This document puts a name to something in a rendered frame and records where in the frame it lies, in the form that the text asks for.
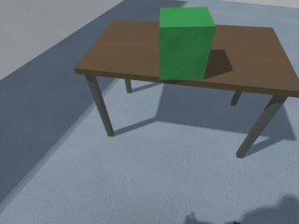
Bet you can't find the table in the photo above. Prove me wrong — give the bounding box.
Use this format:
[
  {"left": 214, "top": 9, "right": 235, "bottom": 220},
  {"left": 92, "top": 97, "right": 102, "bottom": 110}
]
[{"left": 74, "top": 20, "right": 299, "bottom": 159}]

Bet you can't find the carton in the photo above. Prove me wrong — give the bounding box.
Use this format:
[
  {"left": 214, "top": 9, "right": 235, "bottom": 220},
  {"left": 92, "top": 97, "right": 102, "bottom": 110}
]
[{"left": 159, "top": 7, "right": 216, "bottom": 80}]

